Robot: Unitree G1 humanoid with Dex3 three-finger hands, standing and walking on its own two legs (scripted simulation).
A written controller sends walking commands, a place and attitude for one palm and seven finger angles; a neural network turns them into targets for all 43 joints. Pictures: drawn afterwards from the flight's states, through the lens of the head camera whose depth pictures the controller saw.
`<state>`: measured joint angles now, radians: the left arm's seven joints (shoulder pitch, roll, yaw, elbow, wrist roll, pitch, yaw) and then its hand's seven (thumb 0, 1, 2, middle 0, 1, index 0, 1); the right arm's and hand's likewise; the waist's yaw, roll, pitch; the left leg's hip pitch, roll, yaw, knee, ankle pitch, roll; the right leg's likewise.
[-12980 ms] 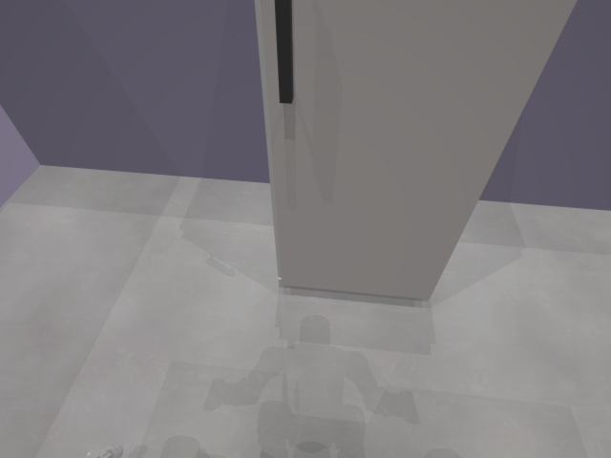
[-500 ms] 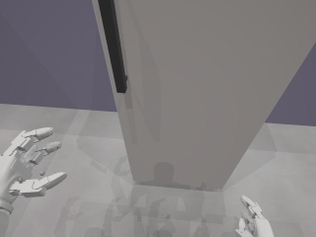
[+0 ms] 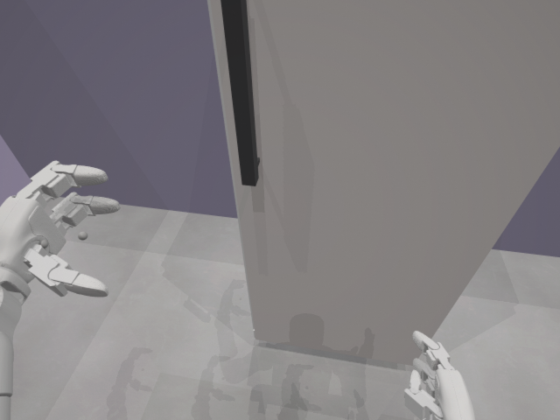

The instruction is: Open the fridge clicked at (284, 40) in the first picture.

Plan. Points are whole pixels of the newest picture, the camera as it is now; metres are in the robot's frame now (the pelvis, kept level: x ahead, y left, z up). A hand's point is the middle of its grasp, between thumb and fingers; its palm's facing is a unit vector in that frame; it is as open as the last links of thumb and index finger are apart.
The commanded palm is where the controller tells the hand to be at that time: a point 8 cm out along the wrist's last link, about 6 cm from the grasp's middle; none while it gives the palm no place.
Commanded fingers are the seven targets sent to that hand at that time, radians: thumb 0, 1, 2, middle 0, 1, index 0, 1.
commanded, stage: raise the hand to about handle height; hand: left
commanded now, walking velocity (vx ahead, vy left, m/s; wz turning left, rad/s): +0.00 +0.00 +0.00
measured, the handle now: (246, 84) +0.51 +0.12 +0.26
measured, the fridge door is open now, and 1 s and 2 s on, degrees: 0 0 0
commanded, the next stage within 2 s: move the hooked fingers beside the handle in 0.78 s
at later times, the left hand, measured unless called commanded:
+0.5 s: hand (85, 181) +0.29 +0.26 +0.24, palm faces +0.02 -0.99 -0.13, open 14.0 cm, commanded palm +0.25 +0.31 +0.25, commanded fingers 0.00 -0.50 0.30 -0.30 -1.20 -0.30 -1.20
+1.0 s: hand (95, 178) +0.29 +0.26 +0.24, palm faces +0.04 -0.99 -0.11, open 14.0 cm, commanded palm +0.27 +0.29 +0.25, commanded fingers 0.00 -0.50 0.30 -0.30 -1.20 -0.30 -1.20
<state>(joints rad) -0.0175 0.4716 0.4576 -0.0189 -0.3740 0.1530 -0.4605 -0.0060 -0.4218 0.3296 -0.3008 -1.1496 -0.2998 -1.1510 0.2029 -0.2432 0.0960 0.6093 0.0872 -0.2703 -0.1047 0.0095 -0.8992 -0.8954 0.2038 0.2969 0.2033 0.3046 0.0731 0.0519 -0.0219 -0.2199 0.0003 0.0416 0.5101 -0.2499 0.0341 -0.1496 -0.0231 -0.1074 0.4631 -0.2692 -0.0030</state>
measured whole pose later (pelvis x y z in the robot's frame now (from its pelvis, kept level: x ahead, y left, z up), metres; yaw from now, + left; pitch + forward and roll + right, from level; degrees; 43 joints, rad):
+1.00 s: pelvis +0.01 -0.02 +0.00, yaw +0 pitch -3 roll +0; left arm -0.26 0.55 0.48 0.10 -0.34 0.36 -0.47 -0.01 -0.50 0.30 -0.31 -1.20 -0.31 -1.20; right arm 0.18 -0.28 0.09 0.62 0.12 -0.19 -0.10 0.01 -0.90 -0.90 0.20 0.30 0.20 0.30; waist 0.07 0.07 -0.04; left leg -0.19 0.01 0.03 0.48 -0.24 0.01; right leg -0.13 -0.01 -0.12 0.46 -0.29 -0.03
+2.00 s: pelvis +0.01 -0.01 +0.00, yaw -1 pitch -2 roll +0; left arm -0.59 0.45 0.30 0.39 -0.24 0.31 -0.29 -0.01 -0.50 0.30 -0.31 -1.20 -0.30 -1.20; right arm 0.21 -0.27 0.07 0.64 0.11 -0.11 -0.11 0.01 -0.90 -0.90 0.20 0.30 0.20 0.30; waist 0.01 0.05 -0.03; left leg -0.19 0.00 0.05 0.43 -0.22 0.02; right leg -0.15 -0.02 -0.09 0.43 -0.26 -0.02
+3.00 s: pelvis +0.02 -0.01 +0.00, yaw -2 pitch +1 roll +0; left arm -0.74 0.44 0.29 0.62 -0.21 0.22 -0.27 -0.01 -0.50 0.30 -0.30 -1.20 -0.30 -1.20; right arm 0.26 -0.27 0.04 0.65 0.10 -0.07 -0.10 0.01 -0.90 -0.90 0.20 0.30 0.20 0.30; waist -0.01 0.04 -0.04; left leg -0.20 0.01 0.07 0.43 -0.23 0.02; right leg -0.16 -0.01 -0.07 0.41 -0.26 -0.02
